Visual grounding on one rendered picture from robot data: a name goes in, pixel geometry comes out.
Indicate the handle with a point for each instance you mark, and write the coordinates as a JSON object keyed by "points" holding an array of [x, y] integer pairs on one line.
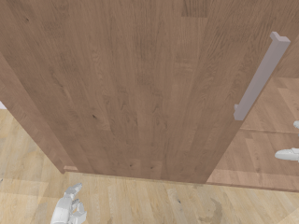
{"points": [[264, 71]]}

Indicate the robot right hand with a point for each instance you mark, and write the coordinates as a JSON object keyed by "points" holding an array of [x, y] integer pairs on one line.
{"points": [[289, 154]]}

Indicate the wardrobe door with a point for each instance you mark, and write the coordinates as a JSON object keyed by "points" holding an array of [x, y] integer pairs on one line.
{"points": [[9, 79], [142, 88]]}

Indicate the robot left hand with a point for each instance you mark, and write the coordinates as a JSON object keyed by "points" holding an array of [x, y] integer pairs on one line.
{"points": [[64, 208]]}

